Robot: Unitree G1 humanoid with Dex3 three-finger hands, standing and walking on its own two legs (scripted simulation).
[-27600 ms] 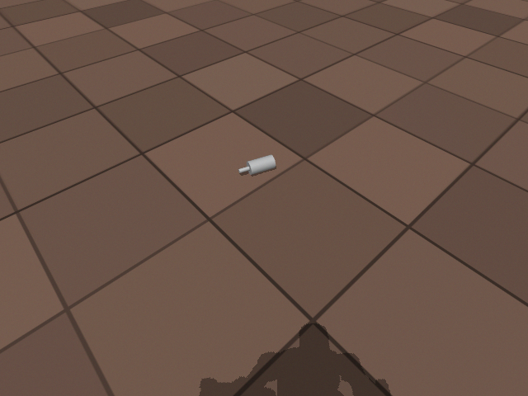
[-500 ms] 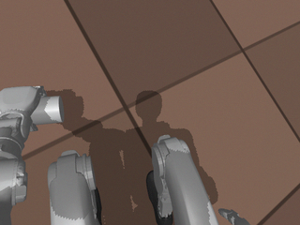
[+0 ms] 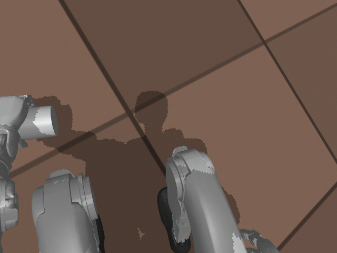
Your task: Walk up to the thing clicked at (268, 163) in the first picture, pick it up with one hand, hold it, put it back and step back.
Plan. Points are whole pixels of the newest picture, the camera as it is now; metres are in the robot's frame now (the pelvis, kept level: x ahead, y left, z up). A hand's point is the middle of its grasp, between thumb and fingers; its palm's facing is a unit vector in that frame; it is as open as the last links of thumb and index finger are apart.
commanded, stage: rest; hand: left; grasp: from above
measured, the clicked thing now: (6, 126) +0.44 +0.31 -0.23
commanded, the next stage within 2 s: open in 1.12 s
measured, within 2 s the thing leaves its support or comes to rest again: rests again in 1.56 s
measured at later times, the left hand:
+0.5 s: hand (23, 125) +0.44 +0.28 -0.25, palm faces -0.45 -0.10 -0.89, open 10.5 cm
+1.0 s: hand (26, 124) +0.45 +0.27 -0.26, palm faces -0.44 -0.10 -0.89, open 10.4 cm
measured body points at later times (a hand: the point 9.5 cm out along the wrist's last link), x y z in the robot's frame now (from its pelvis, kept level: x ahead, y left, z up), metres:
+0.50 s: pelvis +0.00 +0.00 -0.02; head +0.27 +0.09 +0.33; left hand +0.46 +0.28 -0.20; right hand +0.04 -0.27 -0.10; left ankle +0.07 +0.13 -0.29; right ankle +0.09 -0.12 -0.29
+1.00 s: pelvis +0.00 +0.01 -0.02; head +0.27 +0.10 +0.33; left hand +0.47 +0.28 -0.21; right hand +0.03 -0.25 -0.09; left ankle +0.07 +0.13 -0.29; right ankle +0.09 -0.12 -0.29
